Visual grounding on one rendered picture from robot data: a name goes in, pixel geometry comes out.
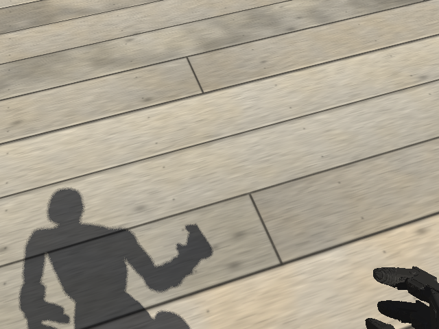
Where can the right robot hand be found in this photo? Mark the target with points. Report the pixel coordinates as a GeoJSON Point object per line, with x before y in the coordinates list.
{"type": "Point", "coordinates": [421, 285]}

